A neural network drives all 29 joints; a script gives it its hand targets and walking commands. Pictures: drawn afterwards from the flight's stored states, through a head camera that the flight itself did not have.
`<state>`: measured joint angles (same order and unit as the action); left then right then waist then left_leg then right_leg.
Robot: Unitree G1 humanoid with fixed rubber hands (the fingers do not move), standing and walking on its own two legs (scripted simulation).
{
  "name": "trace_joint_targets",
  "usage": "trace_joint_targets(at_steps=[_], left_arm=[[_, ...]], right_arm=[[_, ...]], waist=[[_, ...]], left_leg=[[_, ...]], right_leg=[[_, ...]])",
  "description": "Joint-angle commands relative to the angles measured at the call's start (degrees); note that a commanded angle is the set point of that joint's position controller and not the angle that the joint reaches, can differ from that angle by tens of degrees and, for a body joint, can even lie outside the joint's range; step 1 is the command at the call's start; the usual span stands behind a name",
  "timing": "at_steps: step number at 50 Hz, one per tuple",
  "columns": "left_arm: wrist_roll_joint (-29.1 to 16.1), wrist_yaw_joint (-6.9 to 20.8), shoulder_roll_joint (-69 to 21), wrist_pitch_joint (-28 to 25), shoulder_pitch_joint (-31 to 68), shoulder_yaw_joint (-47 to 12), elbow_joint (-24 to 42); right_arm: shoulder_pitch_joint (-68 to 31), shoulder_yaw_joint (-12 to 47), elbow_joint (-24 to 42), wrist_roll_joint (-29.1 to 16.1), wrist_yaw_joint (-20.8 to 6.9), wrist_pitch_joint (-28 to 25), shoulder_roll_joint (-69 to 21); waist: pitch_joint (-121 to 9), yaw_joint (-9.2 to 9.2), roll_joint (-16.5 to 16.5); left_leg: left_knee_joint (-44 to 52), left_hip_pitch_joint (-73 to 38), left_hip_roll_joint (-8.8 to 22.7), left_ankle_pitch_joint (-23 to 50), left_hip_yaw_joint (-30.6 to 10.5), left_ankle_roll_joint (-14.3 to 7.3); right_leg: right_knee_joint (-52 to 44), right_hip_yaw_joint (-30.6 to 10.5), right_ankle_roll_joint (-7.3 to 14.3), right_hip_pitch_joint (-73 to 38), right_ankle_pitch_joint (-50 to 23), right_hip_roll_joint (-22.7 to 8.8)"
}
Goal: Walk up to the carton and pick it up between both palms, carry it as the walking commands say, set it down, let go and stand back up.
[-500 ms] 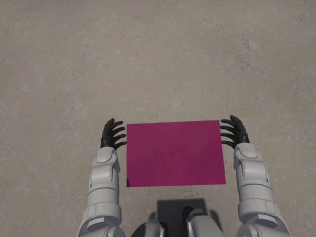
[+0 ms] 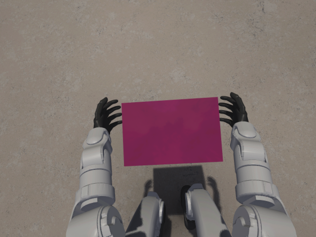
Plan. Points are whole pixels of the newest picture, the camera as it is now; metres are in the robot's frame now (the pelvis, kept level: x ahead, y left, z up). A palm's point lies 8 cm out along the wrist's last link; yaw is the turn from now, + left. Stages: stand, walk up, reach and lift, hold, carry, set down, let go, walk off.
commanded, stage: set down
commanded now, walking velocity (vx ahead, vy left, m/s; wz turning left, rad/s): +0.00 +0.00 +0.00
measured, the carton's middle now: (170, 131) +0.40 +0.00 -0.16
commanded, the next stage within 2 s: none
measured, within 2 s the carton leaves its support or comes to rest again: neither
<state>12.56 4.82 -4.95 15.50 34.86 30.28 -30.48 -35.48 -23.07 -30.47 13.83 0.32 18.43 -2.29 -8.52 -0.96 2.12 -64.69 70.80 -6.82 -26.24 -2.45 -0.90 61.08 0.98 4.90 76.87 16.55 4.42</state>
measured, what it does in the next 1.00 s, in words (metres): lowers itself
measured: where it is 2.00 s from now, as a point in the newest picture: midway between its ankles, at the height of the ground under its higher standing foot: (173, 222)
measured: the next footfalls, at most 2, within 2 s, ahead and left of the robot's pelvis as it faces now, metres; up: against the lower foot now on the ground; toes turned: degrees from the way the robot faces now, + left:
none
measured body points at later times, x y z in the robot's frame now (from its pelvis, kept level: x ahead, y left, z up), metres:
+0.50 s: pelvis -0.02 +0.02 -0.08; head +0.21 -0.01 +0.31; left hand +0.42 +0.17 -0.16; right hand +0.42 -0.19 -0.17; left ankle +0.02 +0.11 -0.63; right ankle +0.09 -0.06 -0.63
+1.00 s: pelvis -0.04 +0.01 -0.16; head +0.23 -0.02 +0.20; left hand +0.44 +0.17 -0.25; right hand +0.45 -0.19 -0.27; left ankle +0.02 +0.11 -0.63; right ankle +0.09 -0.06 -0.63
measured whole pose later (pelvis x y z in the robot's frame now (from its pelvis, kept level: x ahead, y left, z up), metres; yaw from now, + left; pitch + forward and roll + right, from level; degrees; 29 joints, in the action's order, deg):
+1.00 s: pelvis -0.04 +0.01 -0.16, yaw +3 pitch +46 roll +4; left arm 3.3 -5.2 -0.6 13.4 51.5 25.8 -37.5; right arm -54.8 -19.3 -43.3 6.0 3.6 16.3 9.3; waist -10.5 0.1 1.9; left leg -98.4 110.6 -9.2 -34.0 1.5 -0.7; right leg 94.5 0.5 4.0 117.4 22.7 4.3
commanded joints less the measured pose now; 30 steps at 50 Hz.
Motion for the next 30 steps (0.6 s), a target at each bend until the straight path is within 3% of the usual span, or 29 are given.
trace_joint_targets(at_steps=[1, 11, 22, 30], left_arm=[[-6.44, 14.3, -44.63, 0.95, 26.55, -31.14, -5.1], [-9.55, 9.93, -45.28, -0.59, 28.52, -34.29, -4.3], [-12.03, 5.94, -43.91, -1.69, 33.8, -35.51, -4.72], [-12.91, 4.73, -42.93, -1.51, 39.2, -34.78, -5.43]], right_arm=[[-26.53, 30.86, -2.43, -8.34, -15.24, -1.29, -47.27], [-28.85, 30.68, -4.47, -10.03, -14.98, -3.0, -43.58], [-34.18, 29.09, -6.42, -11.58, -14.27, -4.13, -38.72], [-39.79, 28.36, -7.46, -12.55, -13.71, -3.89, -37.3]], waist=[[-41.69, 0.81, -4.61], [-46.72, 1.24, -4.03], [-50.12, 2.13, -3.24], [-52.54, 1.88, -3.97]], left_leg=[[4.26, 9.19, 0.34, 6.59, -3.52, -0.51], [-0.99, 12.74, -0.19, 9.05, -3.54, 0.58], [-7.35, 15.29, -0.2, 9.11, -3.25, 1.69], [-12.03, 20.19, -0.62, 6.13, -2.22, 1.58]], right_leg=[[-1.26, -13.72, -2.88, -48.09, -12.04, -3.1], [7.35, -9.93, -2.55, -36.43, -16.28, -1.34], [13.92, -7.62, -2.63, -22.63, -11.73, -0.33], [18.29, -7.04, -2.85, -17.22, -7.61, 0.0]])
